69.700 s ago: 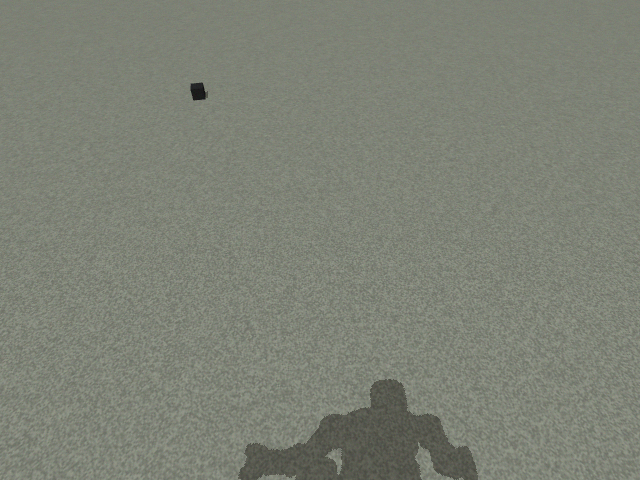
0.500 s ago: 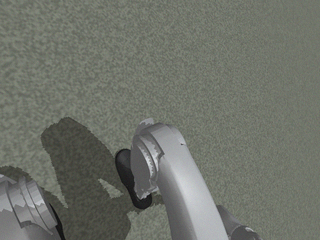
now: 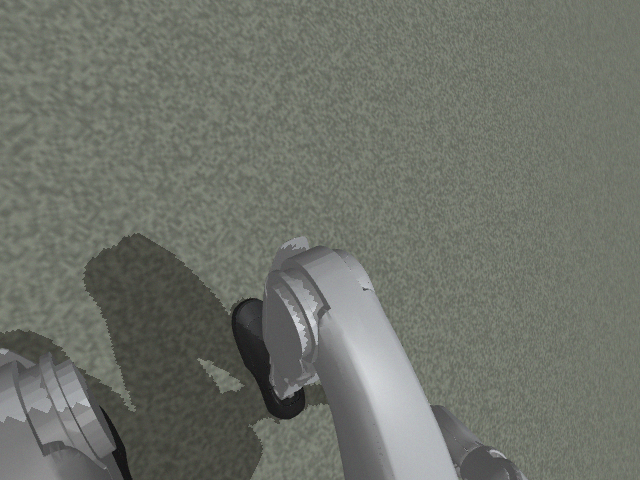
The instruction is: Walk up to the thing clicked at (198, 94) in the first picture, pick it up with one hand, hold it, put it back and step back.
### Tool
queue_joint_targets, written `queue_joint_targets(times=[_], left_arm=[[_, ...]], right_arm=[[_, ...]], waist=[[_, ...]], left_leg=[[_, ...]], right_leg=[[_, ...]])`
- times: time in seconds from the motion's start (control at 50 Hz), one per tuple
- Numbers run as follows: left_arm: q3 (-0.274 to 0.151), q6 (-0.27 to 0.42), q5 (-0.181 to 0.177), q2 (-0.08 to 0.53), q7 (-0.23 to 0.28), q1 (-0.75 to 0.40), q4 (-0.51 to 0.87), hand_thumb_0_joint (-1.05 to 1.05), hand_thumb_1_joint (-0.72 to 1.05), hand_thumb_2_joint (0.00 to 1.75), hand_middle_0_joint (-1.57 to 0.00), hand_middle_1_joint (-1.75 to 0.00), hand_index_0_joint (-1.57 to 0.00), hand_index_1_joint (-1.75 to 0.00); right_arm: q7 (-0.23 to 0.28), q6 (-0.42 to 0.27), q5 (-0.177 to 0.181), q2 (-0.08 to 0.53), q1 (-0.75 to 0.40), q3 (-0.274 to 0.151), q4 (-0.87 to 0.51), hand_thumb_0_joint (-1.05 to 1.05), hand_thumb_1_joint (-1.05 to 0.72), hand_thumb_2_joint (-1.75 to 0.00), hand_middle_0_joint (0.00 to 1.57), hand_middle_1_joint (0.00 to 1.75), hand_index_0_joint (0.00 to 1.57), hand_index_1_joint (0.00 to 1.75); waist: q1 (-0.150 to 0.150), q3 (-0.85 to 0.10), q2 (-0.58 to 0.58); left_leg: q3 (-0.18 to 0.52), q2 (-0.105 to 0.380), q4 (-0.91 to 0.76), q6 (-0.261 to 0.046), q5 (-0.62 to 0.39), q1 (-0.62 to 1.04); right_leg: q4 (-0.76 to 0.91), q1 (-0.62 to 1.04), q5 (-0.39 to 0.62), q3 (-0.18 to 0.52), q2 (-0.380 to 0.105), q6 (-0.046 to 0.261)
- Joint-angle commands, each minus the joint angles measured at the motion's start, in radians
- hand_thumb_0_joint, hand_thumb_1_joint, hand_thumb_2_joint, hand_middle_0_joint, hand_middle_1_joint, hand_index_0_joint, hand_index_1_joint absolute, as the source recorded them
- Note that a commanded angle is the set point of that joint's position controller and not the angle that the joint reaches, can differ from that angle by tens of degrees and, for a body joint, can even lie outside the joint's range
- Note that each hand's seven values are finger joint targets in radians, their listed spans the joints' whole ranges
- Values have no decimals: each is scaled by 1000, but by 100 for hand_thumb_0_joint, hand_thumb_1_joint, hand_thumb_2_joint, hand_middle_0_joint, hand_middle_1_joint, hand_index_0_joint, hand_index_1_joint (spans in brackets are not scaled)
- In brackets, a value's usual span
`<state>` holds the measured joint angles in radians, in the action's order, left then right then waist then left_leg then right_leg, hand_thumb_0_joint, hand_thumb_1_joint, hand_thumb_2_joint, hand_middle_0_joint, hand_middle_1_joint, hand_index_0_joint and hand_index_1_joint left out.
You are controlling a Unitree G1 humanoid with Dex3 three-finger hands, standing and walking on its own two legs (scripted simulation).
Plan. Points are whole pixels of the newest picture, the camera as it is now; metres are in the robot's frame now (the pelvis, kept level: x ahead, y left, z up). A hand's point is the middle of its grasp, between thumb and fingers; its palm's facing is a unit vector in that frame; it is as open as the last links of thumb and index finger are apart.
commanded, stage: settle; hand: left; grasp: from above
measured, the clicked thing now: out of the picture +0.49 +0.38 -0.27
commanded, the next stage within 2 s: go down in 0.08 s
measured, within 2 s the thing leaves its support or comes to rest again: neither
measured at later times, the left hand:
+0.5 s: hand out of the picture +0.48 +0.40 -0.20, palm faces -0.40 -0.10 -0.91, open 13.4 cm
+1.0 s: hand out of the picture +0.44 +0.41 +0.00, palm faces -0.44 -0.11 -0.89, open 14.0 cm
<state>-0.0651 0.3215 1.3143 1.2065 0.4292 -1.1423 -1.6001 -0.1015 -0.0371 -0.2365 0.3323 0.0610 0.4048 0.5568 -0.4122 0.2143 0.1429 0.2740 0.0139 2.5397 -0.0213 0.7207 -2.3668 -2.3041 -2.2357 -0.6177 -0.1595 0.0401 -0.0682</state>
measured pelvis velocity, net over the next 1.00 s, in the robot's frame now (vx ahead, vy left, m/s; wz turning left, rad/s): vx -0.01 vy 0.00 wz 0.14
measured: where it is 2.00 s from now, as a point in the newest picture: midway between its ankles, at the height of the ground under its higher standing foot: (202, 430)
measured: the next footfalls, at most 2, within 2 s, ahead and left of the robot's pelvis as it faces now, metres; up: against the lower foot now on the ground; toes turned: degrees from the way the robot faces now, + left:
none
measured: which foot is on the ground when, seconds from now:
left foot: down 0.00-1.00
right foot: down 0.00-1.00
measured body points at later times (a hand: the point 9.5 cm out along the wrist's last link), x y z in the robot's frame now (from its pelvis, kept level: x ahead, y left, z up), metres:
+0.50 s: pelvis +0.00 +0.00 +0.01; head +0.28 +0.15 +0.32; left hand +0.50 +0.40 -0.15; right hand +0.07 -0.26 -0.05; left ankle +0.06 +0.12 -0.28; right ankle +0.13 -0.13 -0.28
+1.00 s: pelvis -0.01 +0.00 +0.09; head +0.21 +0.12 +0.46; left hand +0.46 +0.41 +0.05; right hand +0.13 -0.25 -0.01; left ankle +0.06 +0.12 -0.28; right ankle +0.13 -0.13 -0.28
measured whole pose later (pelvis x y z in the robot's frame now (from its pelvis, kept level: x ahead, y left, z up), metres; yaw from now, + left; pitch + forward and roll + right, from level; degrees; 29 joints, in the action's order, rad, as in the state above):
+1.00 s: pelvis -0.01 +0.00 +0.09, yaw +8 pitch +36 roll -12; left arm -0.02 0.26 1.09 0.92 -0.09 -0.98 -1.00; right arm -0.05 0.15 -0.06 0.30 0.13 0.12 0.55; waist -0.22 -0.07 -0.04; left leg 0.12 -0.01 2.20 -0.05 0.64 -2.19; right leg -2.06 -2.09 -0.61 -0.06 -0.03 -0.03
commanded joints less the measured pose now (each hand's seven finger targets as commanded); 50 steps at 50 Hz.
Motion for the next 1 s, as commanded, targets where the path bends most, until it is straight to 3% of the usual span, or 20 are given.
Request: queue_joint_targets(times=[0.0, 0.04, 0.08, 0.12, 0.18, 0.26, 0.34, 0.36, 0.42, 0.44, 0.48, 0.56, 0.58, 0.6, 0.62, 0.7, 0.74, 0.86, 0.94, 0.98], left_arm=[[-24, -5, -9, 240, 2, -187, 107, 0, 9, 82, -48, -85, -50, -84], [-34, -2, -12, 246, -3, -187, 121, 0, 13, 81, -50, -85, -52, -83], [-20, 1, -15, 225, -7, -165, 78, 0, 16, 82, -53, -84, -55, -82], [-20, 7, -16, 228, -12, -174, 106, 0, 0, 72, -41, -90, -46, -85], [-40, 6, -13, 258, -15, -202, 147, 0, -8, 68, -36, -86, -41, -82], [-73, 9, -7, 299, -8, -236, 219, 0, -40, 94, -6, -110, -10, -107], [-113, 10, 17, 325, -24, -231, 310, 0, -53, 102, -5, -107, -6, -106], [-117, 12, 13, 317, -31, -232, 320, 0, -54, 102, -5, -107, -5, -106], [-144, -3, 6, 307, -62, -195, 361, 0, -56, 104, -5, -105, -5, -106], [-140, -10, -2, 280, -78, -189, 363, 0, -55, 103, -5, -105, -5, -105], [-143, -20, -16, 256, -112, -162, 397, 0, -56, 104, -5, -104, -4, -105], [-74, -39, -61, 129, -213, -186, 603, 0, -52, 100, -5, -105, -6, -104], [-94, -51, -73, 137, -235, -116, 555, 0, -51, 99, -5, -105, -6, -104], [-92, -57, -91, 120, -259, -112, 598, 0, -50, 98, -5, -105, -6, -103], [-72, -52, -113, 94, -284, -197, 763, 0, -49, 98, -5, -104, -6, -102], [-57, -82, -169, 39, -377, -120, 778, 0, -49, 98, -5, -104, -6, -102], [-68, -92, -189, 39, -409, -105, 794, 0, -48, 97, -5, -104, -6, -102], [-16, -86, -244, -55, -478, -155, 791, 0, -53, 101, -5, -103, -5, -103], [-17, -56, -243, -58, -505, -159, 741, 0, -51, 99, -5, -105, -6, -104], [-22, -35, -237, -43, -509, -205, 759, 0, -51, 98, -5, -107, -6, -106]], right_arm=[[15, 15, -2, 346, 194, -102, 8, 0, -89, -90, 20, 30, 20, 30], [16, 22, -1, 345, 197, -101, 17, 0, -89, -90, 20, 30, 20, 30], [18, 26, -2, 344, 189, -102, 8, 0, -89, -90, 20, 30, 20, 30], [17, 24, -2, 341, 198, -102, 8, 0, -90, -90, 20, 30, 20, 30], [18, 29, -3, 344, 200, -101, 4, 0, -91, -90, 20, 30, 20, 30], [19, 39, -3, 342, 208, -111, 1, 0, -91, -90, 20, 30, 20, 30], [19, 45, 0, 358, 219, -148, -5, 0, -92, -90, 20, 30, 20, 30], [18, 46, 1, 364, 221, -160, -7, 0, -92, -90, 20, 30, 20, 30], [11, 50, 11, 341, 244, -183, -8, 0, -92, -90, 20, 30, 20, 30], [11, 52, 13, 342, 250, -193, -11, 0, -92, -90, 20, 30, 20, 30], [8, 62, 22, 332, 246, -212, -15, 0, -92, -90, 20, 30, 20, 30], [3, 78, 57, 323, 264, -282, -20, 0, -91, -90, 20, 30, 20, 30], [4, 89, 64, 337, 282, -301, -12, 0, -91, -90, 20, 30, 20, 30], [4, 98, 74, 334, 298, -314, -16, 0, -91, -90, 20, 30, 20, 30], [5, 107, 82, 321, 296, -329, -38, 0, -90, -90, 20, 30, 20, 30], [15, 149, 119, 293, 315, -368, -33, 0, -90, -90, 20, 30, 20, 30], [25, 169, 134, 283, 305, -379, -35, 0, -90, -90, 20, 30, 20, 30], [56, 194, 164, 228, 278, -370, -24, 0, -90, -90, 20, 30, 20, 30], [81, 190, 170, 221, 276, -377, -5, 0, -90, -90, 20, 30, 20, 30], [88, 185, 171, 199, 281, -373, -6, 0, -91, -90, 20, 30, 20, 30]], waist=[[-54, -658, -566], [-54, -657, -585], [-56, -638, -556], [-52, -630, -561], [-48, -654, -596], [-25, -733, -652], [-2, -780, -713], [-7, -782, -717], [20, -793, -731], [15, -767, -700], [37, -798, -685], [77, -891, -741], [83, -889, -702], [80, -885, -687], [96, -957, -694], [136, -973, -629], [147, -964, -593], [119, -877, -483], [123, -855, -455], [134, -910, -494]], left_leg=[[-70, 45, -261, 21, -304, 559], [-69, 48, -262, 27, -332, 571], [-76, 45, -259, 20, -296, 544], [-77, 43, -266, 21, -291, 546], [-73, 45, -261, 27, -321, 572], [-77, 47, -274, 31, -349, 629], [-90, 43, -267, 40, -406, 676], [-91, 40, -265, 40, -411, 672], [-98, 37, -285, 40, -404, 680], [-98, 30, -279, 38, -386, 648], [-121, 27, -294, 32, -347, 621], [-115, 18, -341, 37, -382, 704], [-111, 17, -354, 36, -385, 705], [-113, 11, -370, 36, -382, 694], [-117, 8, -388, 35, -405, 739], [-130, -5, -478, 19, -332, 749], [-139, -15, -506, 11, -307, 740], [-133, -24, -589, -13, -169, 702], [-123, -21, -637, -6, -141, 739], [-144, -17, -656, -6, -152, 764]], right_leg=[[168, 339, 221, -106, 24, 91], [167, 328, 231, -109, 23, 92], [173, 331, 209, -111, 29, 92], [172, 341, 208, -105, 28, 92], [169, 325, 218, -105, 22, 97], [167, 349, 233, -106, 26, 98], [166, 338, 255, -100, 23, 109], [168, 336, 261, -99, 22, 109], [179, 324, 241, -88, 16, 113], [189, 307, 233, -85, 13, 115], [208, 331, 217, -80, 12, 116], [213, 272, 219, -70, 3, 120], [217, 268, 212, -70, 0, 119], [229, 287, 216, -61, -4, 122], [246, 315, 245, -53, -8, 121], [295, 331, 196, -24, -13, 124], [321, 341, 186, -10, -16, 127], [394, 343, 116, 21, -23, 122], [420, 334, 100, 31, -32, 120], [432, 381, 120, 44, -31, 116]])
